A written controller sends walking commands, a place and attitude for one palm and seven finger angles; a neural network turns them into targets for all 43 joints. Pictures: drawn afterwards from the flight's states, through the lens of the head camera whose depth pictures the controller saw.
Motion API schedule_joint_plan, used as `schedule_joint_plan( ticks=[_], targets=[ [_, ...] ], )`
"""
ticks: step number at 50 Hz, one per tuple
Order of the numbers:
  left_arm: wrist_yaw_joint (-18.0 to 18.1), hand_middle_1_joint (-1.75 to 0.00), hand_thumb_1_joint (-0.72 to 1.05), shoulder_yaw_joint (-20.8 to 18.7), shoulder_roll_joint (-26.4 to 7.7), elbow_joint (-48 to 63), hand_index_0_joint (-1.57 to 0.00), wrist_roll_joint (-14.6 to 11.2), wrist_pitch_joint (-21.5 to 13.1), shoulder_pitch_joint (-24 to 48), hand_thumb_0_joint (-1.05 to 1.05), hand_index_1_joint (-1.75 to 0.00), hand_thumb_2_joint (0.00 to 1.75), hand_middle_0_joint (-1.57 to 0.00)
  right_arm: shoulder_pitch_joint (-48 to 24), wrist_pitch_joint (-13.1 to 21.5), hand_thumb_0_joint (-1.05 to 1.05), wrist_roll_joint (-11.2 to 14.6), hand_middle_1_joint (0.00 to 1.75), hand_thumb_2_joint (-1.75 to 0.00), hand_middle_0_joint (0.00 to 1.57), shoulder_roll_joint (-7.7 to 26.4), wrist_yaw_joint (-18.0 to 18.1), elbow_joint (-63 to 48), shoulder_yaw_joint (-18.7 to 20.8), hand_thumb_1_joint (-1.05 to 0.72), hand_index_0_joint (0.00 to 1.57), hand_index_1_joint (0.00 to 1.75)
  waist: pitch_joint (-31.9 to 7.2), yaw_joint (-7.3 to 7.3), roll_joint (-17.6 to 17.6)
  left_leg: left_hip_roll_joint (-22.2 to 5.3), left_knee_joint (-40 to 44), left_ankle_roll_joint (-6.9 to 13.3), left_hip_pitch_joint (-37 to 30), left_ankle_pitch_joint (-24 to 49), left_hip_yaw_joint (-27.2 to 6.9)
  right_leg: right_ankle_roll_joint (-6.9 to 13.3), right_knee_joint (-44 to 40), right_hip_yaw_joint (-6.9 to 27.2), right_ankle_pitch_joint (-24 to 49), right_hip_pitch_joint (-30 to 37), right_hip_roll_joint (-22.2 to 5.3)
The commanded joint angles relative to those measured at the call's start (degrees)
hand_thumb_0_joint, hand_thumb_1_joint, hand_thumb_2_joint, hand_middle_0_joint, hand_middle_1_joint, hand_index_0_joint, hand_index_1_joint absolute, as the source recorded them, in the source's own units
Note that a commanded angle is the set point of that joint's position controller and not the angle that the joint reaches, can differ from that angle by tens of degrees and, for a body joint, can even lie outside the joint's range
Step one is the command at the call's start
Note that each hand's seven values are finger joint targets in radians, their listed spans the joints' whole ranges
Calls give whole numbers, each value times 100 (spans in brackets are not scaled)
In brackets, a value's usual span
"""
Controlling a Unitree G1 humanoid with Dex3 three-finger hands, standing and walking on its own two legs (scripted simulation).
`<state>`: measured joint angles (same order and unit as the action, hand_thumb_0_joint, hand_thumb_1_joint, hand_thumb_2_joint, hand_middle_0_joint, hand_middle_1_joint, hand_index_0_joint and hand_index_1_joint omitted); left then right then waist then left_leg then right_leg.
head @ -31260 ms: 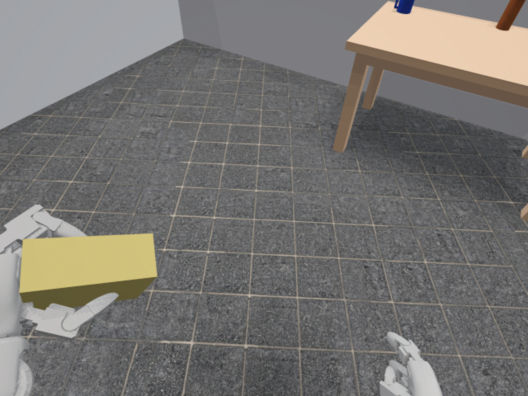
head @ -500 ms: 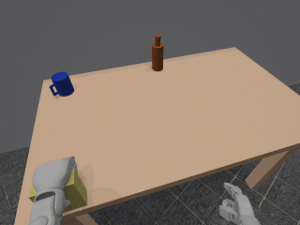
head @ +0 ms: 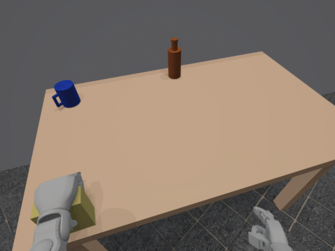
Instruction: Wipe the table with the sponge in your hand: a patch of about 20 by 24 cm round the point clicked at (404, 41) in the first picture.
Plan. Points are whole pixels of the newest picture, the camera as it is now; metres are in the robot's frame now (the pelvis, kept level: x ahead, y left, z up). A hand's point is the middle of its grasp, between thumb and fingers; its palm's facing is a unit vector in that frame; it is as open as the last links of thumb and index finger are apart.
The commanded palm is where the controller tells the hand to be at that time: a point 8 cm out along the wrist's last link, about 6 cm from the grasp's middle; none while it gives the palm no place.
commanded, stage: wipe forward along the first lane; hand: left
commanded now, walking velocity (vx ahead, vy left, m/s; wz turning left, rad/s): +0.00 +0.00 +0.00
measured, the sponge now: (69, 216) +0.19 +0.30 -0.07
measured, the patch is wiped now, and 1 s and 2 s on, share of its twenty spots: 0.00 0.20 0.45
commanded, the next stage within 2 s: slide across to the middle lane in 1.52 s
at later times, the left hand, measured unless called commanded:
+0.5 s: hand (65, 183) +0.25 +0.33 -0.01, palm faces -0.12 -0.02 -0.99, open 9.5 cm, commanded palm +0.23 +0.32 +0.02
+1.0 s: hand (65, 165) +0.31 +0.36 -0.02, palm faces -0.14 +0.01 -0.99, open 9.5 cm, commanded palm +0.29 +0.34 +0.02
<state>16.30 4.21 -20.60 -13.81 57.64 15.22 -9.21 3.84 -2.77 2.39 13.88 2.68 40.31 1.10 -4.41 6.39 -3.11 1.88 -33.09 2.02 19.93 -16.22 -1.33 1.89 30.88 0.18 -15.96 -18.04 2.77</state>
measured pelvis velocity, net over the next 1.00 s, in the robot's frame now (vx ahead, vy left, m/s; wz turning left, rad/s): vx -0.02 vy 0.00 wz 0.01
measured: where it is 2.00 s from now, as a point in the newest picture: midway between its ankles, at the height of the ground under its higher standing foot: outside the picture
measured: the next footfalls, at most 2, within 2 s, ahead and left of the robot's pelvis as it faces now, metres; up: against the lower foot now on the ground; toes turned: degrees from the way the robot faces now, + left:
none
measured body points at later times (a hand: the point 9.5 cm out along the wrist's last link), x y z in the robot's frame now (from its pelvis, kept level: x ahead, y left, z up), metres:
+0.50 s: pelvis -0.01 -0.01 -0.01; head +0.01 -0.02 +0.44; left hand +0.26 +0.32 +0.04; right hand +0.16 -0.26 -0.12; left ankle +0.01 +0.10 -0.73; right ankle +0.00 -0.10 -0.73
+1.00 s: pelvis -0.02 +0.00 -0.02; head +0.03 +0.00 +0.43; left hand +0.31 +0.35 +0.04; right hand +0.11 -0.26 -0.15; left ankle +0.01 +0.10 -0.73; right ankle +0.00 -0.10 -0.73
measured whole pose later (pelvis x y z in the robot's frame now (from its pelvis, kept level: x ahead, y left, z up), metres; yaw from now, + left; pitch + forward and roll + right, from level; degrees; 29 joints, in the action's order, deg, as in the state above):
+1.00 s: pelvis -0.02 +0.00 -0.02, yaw +0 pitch +12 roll -2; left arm 15.7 -2.0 -30.8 -47.2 58.9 6.6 22.3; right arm 12.2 -4.7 4.3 15.1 3.6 40.6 1.1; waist -7.4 1.2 -2.9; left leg 1.4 -44.1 2.0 38.3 -18.1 -2.7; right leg 1.8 40.1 -1.7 -17.3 -35.2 3.5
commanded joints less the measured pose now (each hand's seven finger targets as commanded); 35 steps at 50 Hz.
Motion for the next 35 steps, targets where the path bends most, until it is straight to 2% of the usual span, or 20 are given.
schedule_joint_plan(
  ticks=[1, 2, 3, 6, 7, 8, 10, 12, 13, 16, 17, 18, 21, 22, 23, 26, 27, 30, 32, 35],
  targets=[
    [152, -160, 10, -448, -968, 300, -120, 129, 7, 1178, 0, -160, 130, -120, -830, 247, 0, 21, 30, -90, 20, 691, 96, -857, 227, -90, 20, 30, -611, -158, 409, 7, 328, 12, -346, 850, -371, 262, -461, 442, 884, -124, -57],
    [161, -160, 10, -588, -1183, 281, -120, 139, 0, 1451, 0, -160, 130, -120, -821, 234, 0, 14, 30, -90, 20, 732, 125, -821, 220, -90, 20, 30, -533, -179, 330, 15, 347, 15, -329, 707, -388, 281, -509, 531, 699, -201, -33],
    [163, -160, 10, -476, -1058, 182, -120, 150, -10, 1486, 0, -160, 130, -120, -734, 227, 0, 33, 30, -90, 20, 703, 137, -831, 235, -90, 20, 30, -648, -206, 393, 14, 317, 39, -296, 677, -332, 255, -453, 417, 673, -165, -45],
    [129, -160, 10, -427, -1029, -182, -120, 154, -23, 1582, 0, -160, 130, -120, -706, 210, 0, 55, 30, -90, 20, 718, 160, -803, 226, -90, 20, 30, -689, -221, 486, 50, 252, 35, -183, 666, -287, 240, -442, 453, 792, -188, -71],
    [135, -160, 10, -712, -1339, -258, -120, 143, -39, 1707, 0, -160, 130, -120, -644, 189, 0, 57, 30, -90, 20, 773, 172, -742, 242, -90, 20, 30, -785, -206, 507, 53, 250, 24, -166, 642, -325, 270, -423, 538, 758, -159, -38],
    [106, -160, 10, -418, -1038, -242, -120, 143, -61, 1752, 0, -160, 130, -120, -622, 182, 0, 68, 30, -90, 20, 727, 171, -811, 244, -90, 20, 30, -842, -241, 398, 56, 221, 40, -149, 669, -262, 241, -369, 414, 822, -147, -67],
    [66, -160, 10, -416, -1059, -547, -120, 123, -50, 1737, 0, -160, 130, -120, -586, 180, 0, 87, 30, -90, 20, 747, 172, -799, 230, -90, 20, 30, -785, -263, 521, 66, 178, 41, -28, 616, -254, 225, -372, 428, 822, -210, -73],
    [55, -160, 10, -623, -1300, -694, -120, 135, -79, 1966, 0, -160, 130, -120, -507, 152, 0, 78, 30, -90, 20, 803, 183, -751, 245, -90, 20, 30, -804, -274, 517, 72, 147, 39, 52, 546, -275, 242, -354, 489, 753, -281, -48],
    [40, -160, 10, -517, -1203, -732, -120, 112, -117, 1919, 0, -160, 130, -120, -433, 155, 0, 95, 30, -90, 20, 778, 185, -811, 251, -90, 20, 30, -899, -292, 455, 70, 99, 62, 92, 547, -226, 217, -304, 391, 789, -225, -67],
    [11, -160, 10, -690, -1384, -1154, -120, 97, -193, 1892, 0, -160, 130, -120, -335, 135, 0, 99, 30, -90, 20, 814, 194, -773, 239, -90, 20, 30, -820, -316, 773, 88, 17, 66, 371, 514, -208, 187, -283, 469, 962, -224, -88],
    [11, -160, 10, -912, -1648, -1289, -120, 85, -217, 2009, 0, -160, 130, -120, -290, 109, 0, 101, 30, -90, 20, 871, 204, -720, 238, -90, 20, 30, -723, -321, 750, 97, 10, 63, 476, 373, -229, 208, -322, 578, 783, -300, -62],
    [-8, -160, 10, -722, -1513, -1270, -120, 109, -264, 2296, 0, -160, 130, -120, -238, 93, 0, 104, 30, -90, 20, 851, 207, -751, 233, -90, 20, 30, -762, -396, 736, 92, -21, 80, 537, 329, -204, 180, -277, 489, 740, -338, -84],
    [-9, -160, 10, -773, -1560, -1596, -120, 156, -351, 2253, 0, -160, 130, -120, -118, 97, 0, 114, 30, -90, 20, 873, 196, -738, 266, -90, 20, 30, -815, -387, 744, 84, -124, 83, 664, 334, -156, 176, -216, 502, 797, -424, -95],
    [7, -160, 10, -1078, -1862, -1727, -120, 152, -376, 2146, 0, -160, 130, -120, -91, 81, 0, 120, 30, -90, 20, 923, 194, -704, 283, -90, 20, 30, -786, -325, 712, 88, -116, 72, 743, 290, -196, 206, -219, 557, 683, -437, -69],
    [-16, -160, 10, -772, -1573, -1715, -120, 132, -400, 2253, 0, -160, 130, -120, -41, 72, 0, 126, 30, -90, 20, 885, 197, -760, 273, -90, 20, 30, -850, -391, 657, 83, -138, 92, 775, 243, -141, 167, -193, 451, 630, -434, -94],
    [-14, -160, 10, -847, -1724, -1877, -120, 153, -447, 2484, 0, -160, 130, -120, 41, 69, 0, 144, 30, -90, 20, 915, 191, -759, 300, -90, 20, 30, -902, -426, 690, 69, -203, 93, 873, 170, -149, 159, -165, 458, 513, -553, -96],
    [-5, -160, 10, -948, -1879, -1864, -120, 141, -471, 2719, 0, -160, 130, -120, 57, 65, 0, 163, 30, -90, 20, 944, 200, -737, 297, -90, 20, 30, -880, -457, 542, 68, -183, 90, 904, 92, -168, 177, -166, 492, 346, -627, -74],
    [22, -160, 10, -796, -1720, -2080, -120, 160, -543, 2800, 0, -160, 130, -120, 181, 74, 0, 159, 30, -90, 20, 932, 192, -756, 318, -90, 20, 30, -937, -507, 632, 34, -282, 109, 977, 31, -142, 152, -106, 385, 257, -755, -81],
    [33, -160, 10, -957, -1937, -2141, -120, 131, -580, 3053, 0, -160, 130, -120, 215, 70, 0, 175, 30, -90, 20, 960, 201, -738, 316, -90, 20, 30, -943, -518, 621, 22, -270, 106, 1048, -94, -173, 155, -104, 389, 52, -833, -62],
    [63, -160, 10, -836, -1918, -2382, -120, 142, -628, 3348, 0, -160, 130, -120, 326, 71, 0, 178, 30, -90, 20, 957, 207, -725, 310, -90, 20, 30, -951, -622, 710, 0, -346, 126, 1188, -259, -140, 110, -89, 330, -145, -941, -85]
  ],
)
